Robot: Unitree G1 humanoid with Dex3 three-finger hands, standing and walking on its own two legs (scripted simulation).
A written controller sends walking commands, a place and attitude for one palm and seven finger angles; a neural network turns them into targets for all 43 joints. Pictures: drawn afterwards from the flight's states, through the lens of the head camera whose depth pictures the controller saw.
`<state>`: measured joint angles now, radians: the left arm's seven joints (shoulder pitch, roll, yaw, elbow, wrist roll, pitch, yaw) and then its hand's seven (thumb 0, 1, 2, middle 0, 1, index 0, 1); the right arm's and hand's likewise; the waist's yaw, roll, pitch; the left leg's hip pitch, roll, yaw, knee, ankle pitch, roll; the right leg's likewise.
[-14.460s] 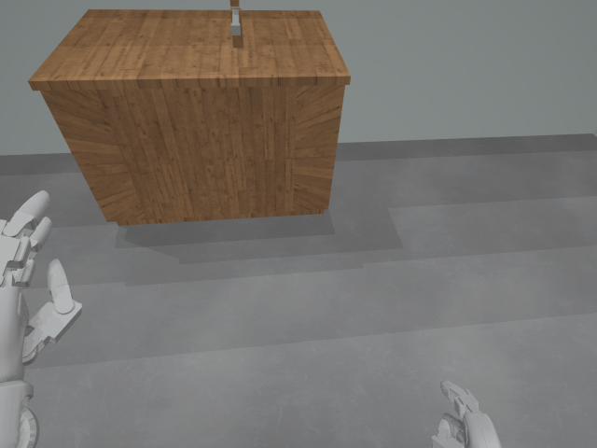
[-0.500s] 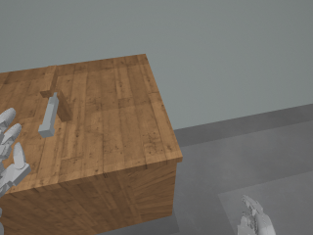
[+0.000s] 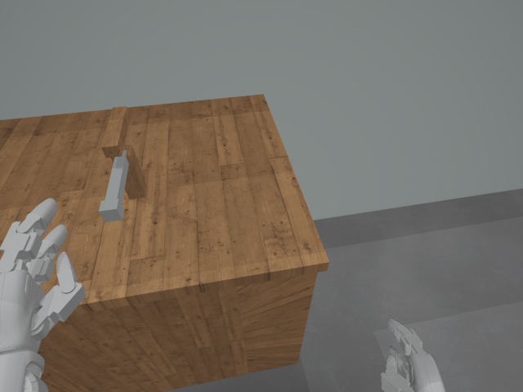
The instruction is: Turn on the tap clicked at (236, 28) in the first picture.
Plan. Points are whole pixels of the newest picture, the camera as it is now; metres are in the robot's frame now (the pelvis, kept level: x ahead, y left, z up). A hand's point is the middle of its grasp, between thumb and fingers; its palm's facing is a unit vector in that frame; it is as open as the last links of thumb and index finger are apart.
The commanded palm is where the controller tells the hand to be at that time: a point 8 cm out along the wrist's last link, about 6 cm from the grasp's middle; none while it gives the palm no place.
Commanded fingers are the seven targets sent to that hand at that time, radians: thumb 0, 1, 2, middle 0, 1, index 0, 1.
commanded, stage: turn the palm inward beside the body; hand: left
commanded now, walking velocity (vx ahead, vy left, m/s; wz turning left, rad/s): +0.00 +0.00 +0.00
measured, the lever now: (111, 210) +0.35 +0.30 +0.09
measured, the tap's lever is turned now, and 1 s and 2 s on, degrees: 0 0 0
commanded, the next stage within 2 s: reach beside the lever's end, fingers flat in 0.94 s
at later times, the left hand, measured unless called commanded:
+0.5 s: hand (97, 305) +0.17 +0.21 +0.14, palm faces +0.47 -0.87 -0.15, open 7.4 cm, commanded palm +0.12 +0.26 +0.15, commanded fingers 0.00 0.90 0.90 -0.20 -0.30 -0.20 -0.30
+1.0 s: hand (113, 295) +0.19 +0.20 +0.14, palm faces +0.48 -0.87 -0.14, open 7.4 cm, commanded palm +0.13 +0.25 +0.15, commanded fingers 0.00 0.90 0.90 -0.20 -0.30 -0.20 -0.30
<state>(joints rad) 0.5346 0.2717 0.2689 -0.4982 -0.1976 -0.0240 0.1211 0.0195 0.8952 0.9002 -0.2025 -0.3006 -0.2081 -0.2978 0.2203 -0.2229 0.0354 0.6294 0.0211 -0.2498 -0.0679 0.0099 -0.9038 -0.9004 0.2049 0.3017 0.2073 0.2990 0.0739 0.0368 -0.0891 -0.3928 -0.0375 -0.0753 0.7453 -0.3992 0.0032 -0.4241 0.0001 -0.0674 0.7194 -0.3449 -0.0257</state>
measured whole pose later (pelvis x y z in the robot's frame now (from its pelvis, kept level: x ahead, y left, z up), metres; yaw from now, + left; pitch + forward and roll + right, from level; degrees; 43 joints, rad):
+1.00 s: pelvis +0.01 -0.03 +0.00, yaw +1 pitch +2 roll +0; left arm 0.57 0.21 0.20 -0.53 -0.22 0.09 0.19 0.02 0.90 0.90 -0.20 -0.30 -0.21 -0.30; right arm 0.21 -0.25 0.02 0.64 0.03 -0.24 -0.08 0.01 -0.90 -0.90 0.20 0.30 0.21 0.30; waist 0.07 0.06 -0.09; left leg -0.36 -0.01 -0.11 0.72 -0.40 -0.03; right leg -0.39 0.02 -0.10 0.70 -0.36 -0.06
